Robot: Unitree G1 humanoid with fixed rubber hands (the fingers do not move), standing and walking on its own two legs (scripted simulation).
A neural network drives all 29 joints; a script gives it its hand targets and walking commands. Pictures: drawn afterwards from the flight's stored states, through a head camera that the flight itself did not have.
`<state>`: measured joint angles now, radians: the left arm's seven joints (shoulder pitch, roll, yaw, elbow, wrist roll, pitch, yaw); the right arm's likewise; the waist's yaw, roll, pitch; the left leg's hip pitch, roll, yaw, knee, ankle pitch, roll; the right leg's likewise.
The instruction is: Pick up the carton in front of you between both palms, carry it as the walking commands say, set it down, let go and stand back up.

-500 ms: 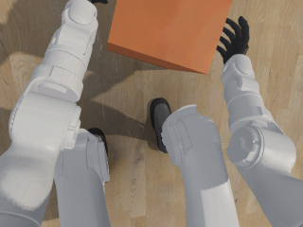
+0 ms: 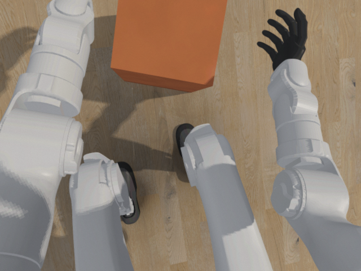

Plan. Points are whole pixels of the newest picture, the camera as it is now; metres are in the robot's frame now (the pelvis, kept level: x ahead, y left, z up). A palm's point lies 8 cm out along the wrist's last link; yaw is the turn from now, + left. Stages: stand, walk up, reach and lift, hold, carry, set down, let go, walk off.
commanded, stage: set down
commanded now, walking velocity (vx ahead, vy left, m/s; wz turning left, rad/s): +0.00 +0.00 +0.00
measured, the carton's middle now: (166, 43) +0.53 -0.10 -0.31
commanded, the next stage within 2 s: let go in 0.68 s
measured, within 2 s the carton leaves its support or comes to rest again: neither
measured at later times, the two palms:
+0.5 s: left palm out of the picture +0.59 +0.05 +0.02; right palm out of the picture +0.42 -0.29 +0.03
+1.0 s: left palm out of the picture +0.50 +0.11 +0.14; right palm out of the picture +0.38 -0.27 +0.16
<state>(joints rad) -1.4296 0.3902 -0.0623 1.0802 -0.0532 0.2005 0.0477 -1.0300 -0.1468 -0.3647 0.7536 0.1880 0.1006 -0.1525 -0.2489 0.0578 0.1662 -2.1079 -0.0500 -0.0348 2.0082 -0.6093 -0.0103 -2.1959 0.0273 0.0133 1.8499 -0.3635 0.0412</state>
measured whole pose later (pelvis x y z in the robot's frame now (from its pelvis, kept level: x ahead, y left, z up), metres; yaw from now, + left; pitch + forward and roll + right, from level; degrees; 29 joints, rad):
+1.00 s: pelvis +0.08 -0.01 +0.25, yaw +2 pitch +37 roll +1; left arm -0.62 0.11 0.17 0.68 0.16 0.15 0.11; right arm -0.38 -0.09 -0.28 0.52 -0.02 0.09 0.07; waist -0.18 0.01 -0.13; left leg -1.24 -0.07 -0.08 1.00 -0.40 -0.02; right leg -1.33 0.01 0.02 0.93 -0.24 0.00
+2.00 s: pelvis +0.15 +0.01 +0.34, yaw -1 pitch -2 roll -1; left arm 0.22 0.20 0.02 0.48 -0.02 0.08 -0.02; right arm 0.22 -0.24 -0.04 0.39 -0.02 0.20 0.02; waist -0.01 0.03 0.05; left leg -0.08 -0.03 -0.05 0.48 -0.35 0.02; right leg -0.20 0.02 0.06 0.46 -0.22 0.02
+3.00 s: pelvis +0.13 -0.03 +0.33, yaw +1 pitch -3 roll +0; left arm 0.19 0.27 0.06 0.86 0.02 -0.01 0.02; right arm 0.27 -0.33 -0.03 0.79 -0.01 -0.01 -0.04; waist 0.01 0.05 0.04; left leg -0.10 0.01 -0.09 0.48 -0.33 -0.04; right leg -0.23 0.04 0.00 0.51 -0.23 -0.04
